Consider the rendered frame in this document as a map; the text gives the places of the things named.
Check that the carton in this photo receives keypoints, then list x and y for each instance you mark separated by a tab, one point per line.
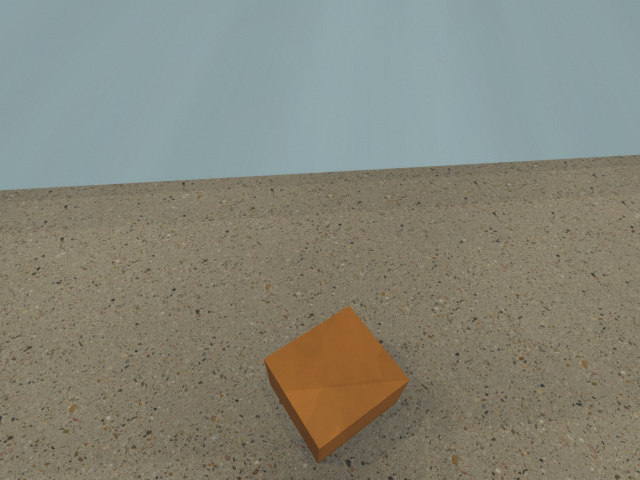
334	380

